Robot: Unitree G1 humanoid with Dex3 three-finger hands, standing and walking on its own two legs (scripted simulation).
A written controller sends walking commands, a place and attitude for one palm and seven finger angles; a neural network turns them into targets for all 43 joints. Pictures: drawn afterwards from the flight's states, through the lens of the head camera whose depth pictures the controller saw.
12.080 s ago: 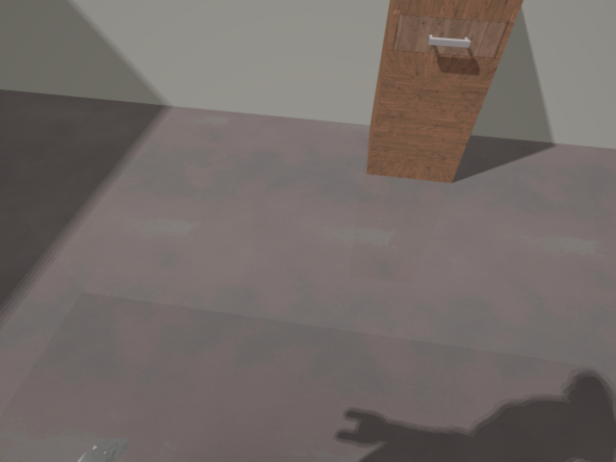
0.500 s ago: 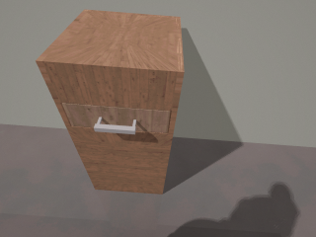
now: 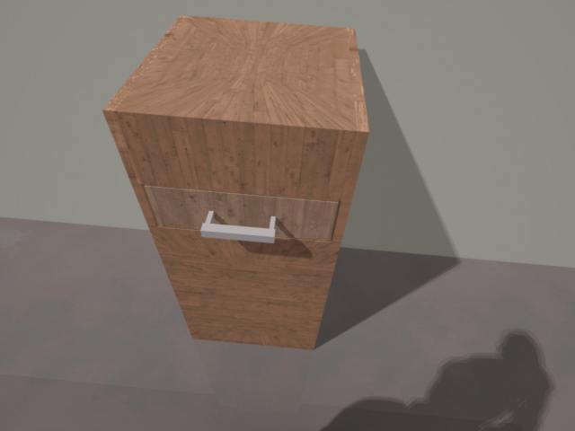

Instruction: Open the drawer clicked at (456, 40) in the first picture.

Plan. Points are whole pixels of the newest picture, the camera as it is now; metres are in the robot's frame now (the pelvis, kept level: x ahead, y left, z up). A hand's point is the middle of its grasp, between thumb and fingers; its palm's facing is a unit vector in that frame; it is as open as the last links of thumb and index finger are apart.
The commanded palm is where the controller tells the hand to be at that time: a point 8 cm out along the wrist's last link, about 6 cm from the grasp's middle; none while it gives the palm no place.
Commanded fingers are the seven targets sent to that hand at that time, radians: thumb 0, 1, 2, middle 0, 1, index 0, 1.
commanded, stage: come to a stop and stand still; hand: left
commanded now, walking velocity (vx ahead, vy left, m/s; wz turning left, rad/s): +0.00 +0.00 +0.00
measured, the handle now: (240, 225) +0.51 +0.13 -0.07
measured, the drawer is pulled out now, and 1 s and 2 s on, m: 0.00 0.00 0.00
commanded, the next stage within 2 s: look again from close up in 0.38 s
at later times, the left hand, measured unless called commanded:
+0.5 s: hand out of the picture +0.01 +0.16 -0.18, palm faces +0.02 -0.99 -0.14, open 7.4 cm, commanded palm none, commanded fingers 0.00 0.90 0.90 -0.20 -0.30 -0.20 -0.30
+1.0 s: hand out of the picture +0.00 +0.15 -0.18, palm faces +0.03 -0.99 -0.12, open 7.4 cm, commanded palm none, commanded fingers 0.00 0.90 0.90 -0.20 -0.30 -0.20 -0.30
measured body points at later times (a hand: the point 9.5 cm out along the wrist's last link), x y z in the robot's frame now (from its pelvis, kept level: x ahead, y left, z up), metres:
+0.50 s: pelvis +0.02 +0.00 +0.00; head +0.02 +0.02 +0.45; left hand +0.01 +0.21 -0.17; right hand +0.01 -0.22 -0.15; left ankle +0.01 +0.07 -0.74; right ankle +0.00 -0.14 -0.74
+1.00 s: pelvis +0.02 +0.00 +0.00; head +0.02 +0.02 +0.45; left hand +0.00 +0.20 -0.17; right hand +0.00 -0.21 -0.15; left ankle +0.01 +0.07 -0.74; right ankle +0.00 -0.14 -0.74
